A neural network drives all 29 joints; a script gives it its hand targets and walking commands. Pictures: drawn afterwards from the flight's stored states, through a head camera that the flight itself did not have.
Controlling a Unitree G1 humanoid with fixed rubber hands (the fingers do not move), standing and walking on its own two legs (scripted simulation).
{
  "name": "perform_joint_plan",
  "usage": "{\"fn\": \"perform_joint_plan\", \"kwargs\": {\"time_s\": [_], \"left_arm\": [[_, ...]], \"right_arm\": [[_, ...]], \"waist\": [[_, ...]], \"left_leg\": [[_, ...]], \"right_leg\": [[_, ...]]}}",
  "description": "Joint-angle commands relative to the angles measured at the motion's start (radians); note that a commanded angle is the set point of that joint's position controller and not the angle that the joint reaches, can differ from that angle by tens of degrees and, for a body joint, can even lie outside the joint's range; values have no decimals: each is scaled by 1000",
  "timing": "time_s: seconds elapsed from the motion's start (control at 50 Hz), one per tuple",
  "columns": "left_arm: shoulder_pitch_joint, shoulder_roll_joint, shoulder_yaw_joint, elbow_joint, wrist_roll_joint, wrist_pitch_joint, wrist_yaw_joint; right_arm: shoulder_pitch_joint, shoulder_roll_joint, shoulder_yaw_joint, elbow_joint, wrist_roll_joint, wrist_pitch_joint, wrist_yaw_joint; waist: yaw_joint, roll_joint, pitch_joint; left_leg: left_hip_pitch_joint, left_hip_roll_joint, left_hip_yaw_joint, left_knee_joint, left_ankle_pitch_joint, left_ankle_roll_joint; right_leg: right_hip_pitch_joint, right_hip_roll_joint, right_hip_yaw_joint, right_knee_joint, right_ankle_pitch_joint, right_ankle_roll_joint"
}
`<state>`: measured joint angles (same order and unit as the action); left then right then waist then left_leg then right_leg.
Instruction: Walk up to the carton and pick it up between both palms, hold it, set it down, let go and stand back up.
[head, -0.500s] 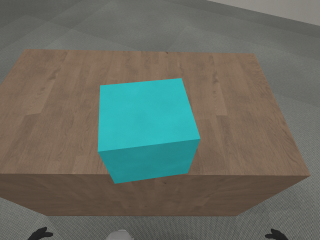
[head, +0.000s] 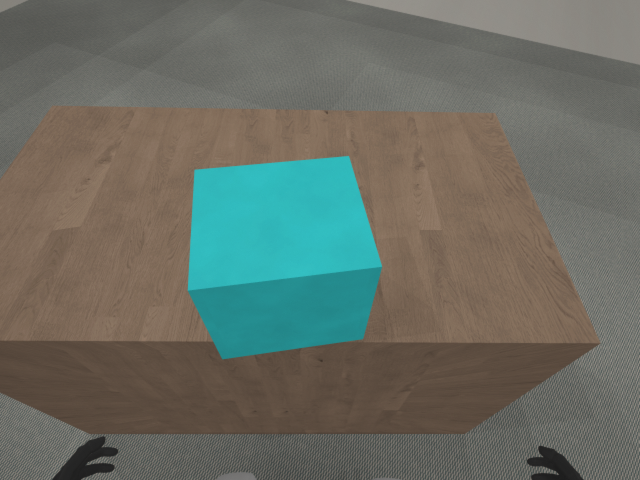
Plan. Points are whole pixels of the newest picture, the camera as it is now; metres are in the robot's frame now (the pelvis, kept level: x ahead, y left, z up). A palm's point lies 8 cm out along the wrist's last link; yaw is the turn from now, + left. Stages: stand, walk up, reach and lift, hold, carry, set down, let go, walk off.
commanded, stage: walk up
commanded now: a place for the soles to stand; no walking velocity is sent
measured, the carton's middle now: (284, 259) +0.39 +0.05 +0.01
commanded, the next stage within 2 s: reach and lift in 1.22 s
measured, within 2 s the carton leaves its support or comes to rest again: neither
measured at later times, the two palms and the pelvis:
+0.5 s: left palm out of the picture +0.06 +0.33 -0.10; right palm out of the picture +0.06 -0.31 -0.09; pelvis -0.02 +0.02 +0.01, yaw +0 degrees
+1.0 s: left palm out of the picture +0.06 +0.33 -0.09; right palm out of the picture +0.06 -0.31 -0.09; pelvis -0.02 +0.02 +0.01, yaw +0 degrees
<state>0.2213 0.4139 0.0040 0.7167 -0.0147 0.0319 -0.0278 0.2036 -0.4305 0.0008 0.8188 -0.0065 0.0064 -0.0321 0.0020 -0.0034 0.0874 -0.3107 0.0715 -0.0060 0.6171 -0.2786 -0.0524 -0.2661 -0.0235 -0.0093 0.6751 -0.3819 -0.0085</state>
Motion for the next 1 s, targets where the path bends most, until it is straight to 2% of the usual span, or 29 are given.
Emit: {"fn": "perform_joint_plan", "kwargs": {"time_s": [0.0,0.08,0.1,0.14,0.18,0.2,0.24,0.28,0.32,0.34,0.38,0.42,0.48,0.5,0.52,0.54,0.6,0.62,0.66,0.7,0.72,0.74,0.76,0.8,0.82,0.86,0.92,0.94,0.98], "left_arm": [[-89,232,79,-19,-9,-20,16],[-101,198,78,-4,-5,-24,8],[-96,193,73,6,-2,-25,9],[-82,207,77,23,-4,-25,9],[-112,229,78,34,-6,-30,5],[-136,214,77,45,-1,-33,2],[-102,187,69,77,-2,-37,0],[-129,195,74,70,-4,-44,2],[-113,198,73,101,-7,-42,5],[-126,216,83,97,-5,-36,2],[-124,200,78,97,-6,-36,6],[-110,188,75,120,-1,-34,7],[-101,198,78,125,-4,-38,8],[-103,187,76,146,-4,-37,9],[-93,198,80,140,4,-38,5],[-93,190,83,157,2,-37,11],[-73,160,68,156,-8,-33,7],[-77,175,67,168,-6,-32,5],[-100,197,83,168,-1,-26,4],[-113,184,79,162,-2,-30,0],[-111,195,80,177,-1,-33,2],[-109,217,85,139,1,-59,18],[-126,225,92,136,7,-66,20],[-114,231,85,133,4,-67,24],[-98,208,77,135,10,-69,26],[-98,195,72,137,8,-68,29],[-74,193,69,147,-1,-74,28],[-81,191,70,159,2,-72,29],[-61,198,69,163,-7,-71,30]], "right_arm": [[-38,-193,-75,-32,20,-8,5],[-32,-191,-65,-25,26,-22,7],[-76,-197,-67,-16,21,-22,12],[-53,-169,-58,0,28,-21,13],[-82,-199,-68,7,21,-21,18],[-48,-185,-68,10,22,-28,15],[-86,-192,-63,25,14,-34,16],[-46,-189,-62,34,23,-37,17],[-80,-176,-59,44,26,-36,18],[-59,-194,-63,65,28,-34,16],[-89,-173,-58,62,30,-32,17],[-71,-182,-55,64,21,-37,16],[-73,-182,-59,74,25,-41,17],[-60,-188,-58,77,19,-37,17],[-84,-178,-59,65,23,-33,14],[-75,-193,-56,75,21,-34,11],[-69,-193,-54,83,19,-34,9],[-80,-178,-58,81,13,-30,10],[-76,-168,-60,87,22,-30,17],[-89,-171,-58,82,15,-32,16],[-100,-185,-64,86,17,-29,18],[-75,-163,-59,108,21,-19,35],[-69,-157,-56,112,14,-21,42],[-66,-161,-58,99,16,-17,46],[-73,-177,-71,106,6,-14,45],[-77,-168,-65,101,13,-17,42],[-73,-163,-58,110,25,-16,40],[-59,-147,-58,130,19,-14,43],[-72,-152,-53,131,26,-16,41]], "waist": [[-13,-73,-90],[-16,-7,-112],[1,9,-104],[-10,-43,-129],[-19,-37,-108],[-20,-9,-103],[6,-37,-116],[-13,-45,-156],[7,-42,-147],[-15,-9,-153],[-8,37,-114],[-6,-29,-171],[3,-4,-192],[-6,66,-192],[4,38,-174],[4,-49,-165],[11,-2,-158],[14,56,-155],[3,-10,-134],[3,36,-112],[6,-6,-108],[-7,41,-141],[-21,-5,-131],[-29,16,-140],[-6,38,-140],[-10,-24,-205],[-5,33,-202],[-5,15,-193],[10,31,-199]], "left_leg": [[112,24,-4,-66,151,70],[138,53,-52,-134,177,88],[92,66,-69,-130,166,106],[101,51,-85,-139,37,95],[133,22,-26,-132,91,84],[121,25,-39,-166,108,78],[121,43,-65,-168,122,91],[147,40,-65,-158,173,97],[135,52,-61,-195,152,82],[141,40,-41,-171,150,77],[131,58,-71,-195,159,91],[137,72,-68,-172,222,97],[149,51,-31,-178,212,91],[139,55,-27,-172,249,84],[124,52,-49,-175,256,83],[113,63,-47,-150,239,94],[141,70,-69,-185,241,84],[145,52,-38,-173,218,78],[94,66,-67,-224,107,84],[78,51,-75,-230,45,78],[91,53,-86,-230,35,81],[125,23,-54,-204,52,84],[127,19,-50,-204,81,74],[160,36,-50,-203,98,79],[167,38,-54,-204,101,85],[185,45,-54,-184,160,97],[196,56,-60,-193,161,94],[195,60,-56,-212,207,75],[165,53,-69,-203,258,91]], "right_leg": [[-19,-139,94,-256,136,-63],[-15,-127,77,-261,73,-62],[13,-110,83,-266,45,-48],[23,-126,92,-320,-32,-38],[-3,-141,127,-334,18,-61],[4,-142,104,-330,-20,-64],[33,-130,101,-340,36,-51],[48,-127,104,-314,121,-52],[70,-132,102,-331,64,-51],[72,-128,85,-335,39,-45],[32,-108,98,-324,69,-43],[89,-108,65,-310,159,-31],[122,-126,102,-311,184,-40],[136,-132,73,-290,200,-51],[121,-117,64,-282,223,-40],[121,-123,64,-297,224,-34],[85,-113,57,-305,196,-37],[73,-118,80,-311,154,-39],[84,-104,58,-332,53,-28],[47,-119,88,-359,0,-37],[45,-115,82,-365,12,-30],[57,-155,140,-380,-2,-36],[35,-164,149,-396,-17,-40],[1,-161,145,-371,34,-49],[3,-159,118,-372,36,-38],[61,-145,111,-352,144,-32],[62,-131,100,-343,166,-19],[91,-131,91,-342,202,-14],[132,-132,82,-326,278,-19]]}}
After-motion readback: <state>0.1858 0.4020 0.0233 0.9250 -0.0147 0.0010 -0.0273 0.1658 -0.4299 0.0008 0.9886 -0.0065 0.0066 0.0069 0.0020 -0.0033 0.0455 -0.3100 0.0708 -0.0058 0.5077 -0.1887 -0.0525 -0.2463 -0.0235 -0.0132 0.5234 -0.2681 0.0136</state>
